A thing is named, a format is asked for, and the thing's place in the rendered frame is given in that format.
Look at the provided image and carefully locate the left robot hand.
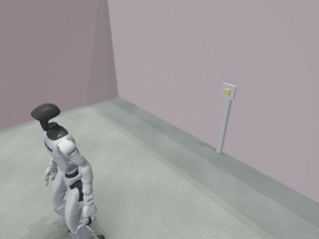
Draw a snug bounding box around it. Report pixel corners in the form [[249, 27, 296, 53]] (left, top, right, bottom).
[[83, 202, 97, 227]]

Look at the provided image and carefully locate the robot left shin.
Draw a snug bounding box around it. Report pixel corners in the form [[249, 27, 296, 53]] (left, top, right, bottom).
[[70, 224, 98, 239]]

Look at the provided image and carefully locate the panel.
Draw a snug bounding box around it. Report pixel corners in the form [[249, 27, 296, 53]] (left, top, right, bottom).
[[216, 83, 237, 154]]

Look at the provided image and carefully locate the right robot hand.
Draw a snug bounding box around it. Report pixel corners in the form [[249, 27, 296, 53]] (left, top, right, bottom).
[[44, 167, 58, 186]]

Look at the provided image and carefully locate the left robot forearm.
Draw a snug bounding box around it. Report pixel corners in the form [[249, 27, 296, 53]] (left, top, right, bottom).
[[81, 166, 94, 205]]

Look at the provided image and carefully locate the right robot forearm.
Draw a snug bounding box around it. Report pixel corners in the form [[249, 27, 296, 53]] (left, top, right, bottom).
[[49, 156, 58, 169]]

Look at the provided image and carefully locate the humanoid robot head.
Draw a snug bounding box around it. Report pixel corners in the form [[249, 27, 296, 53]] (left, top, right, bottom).
[[31, 103, 68, 140]]

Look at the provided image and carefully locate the button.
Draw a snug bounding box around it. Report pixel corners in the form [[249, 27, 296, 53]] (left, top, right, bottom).
[[223, 88, 231, 96]]

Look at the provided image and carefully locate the robot left upper arm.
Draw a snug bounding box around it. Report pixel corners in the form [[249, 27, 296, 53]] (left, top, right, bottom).
[[57, 138, 92, 175]]

